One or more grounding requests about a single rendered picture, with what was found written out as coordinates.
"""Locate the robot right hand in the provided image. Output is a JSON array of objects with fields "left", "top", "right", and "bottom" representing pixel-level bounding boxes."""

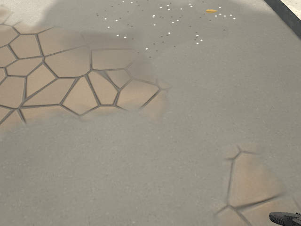
[{"left": 269, "top": 212, "right": 301, "bottom": 226}]

